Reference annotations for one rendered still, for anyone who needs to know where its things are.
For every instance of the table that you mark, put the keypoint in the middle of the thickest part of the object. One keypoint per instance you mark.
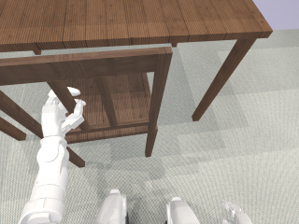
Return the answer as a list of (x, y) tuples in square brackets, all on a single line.
[(35, 25)]

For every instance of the left robot forearm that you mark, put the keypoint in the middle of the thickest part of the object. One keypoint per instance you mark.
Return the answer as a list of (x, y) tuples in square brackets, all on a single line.
[(46, 203)]

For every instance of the robot right thigh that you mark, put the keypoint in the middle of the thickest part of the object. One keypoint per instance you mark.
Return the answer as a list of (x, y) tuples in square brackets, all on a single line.
[(178, 212)]

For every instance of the robot left hand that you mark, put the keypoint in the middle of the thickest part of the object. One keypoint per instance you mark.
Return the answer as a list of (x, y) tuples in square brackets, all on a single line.
[(53, 115)]

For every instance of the chair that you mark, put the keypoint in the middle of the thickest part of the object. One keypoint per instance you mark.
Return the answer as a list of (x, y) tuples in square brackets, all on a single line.
[(113, 83)]

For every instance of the left robot shin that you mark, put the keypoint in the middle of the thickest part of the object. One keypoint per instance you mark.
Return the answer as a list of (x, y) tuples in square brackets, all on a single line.
[(123, 220)]

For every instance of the robot right hand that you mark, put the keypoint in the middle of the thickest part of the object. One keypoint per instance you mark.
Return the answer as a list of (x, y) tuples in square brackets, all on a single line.
[(235, 211)]

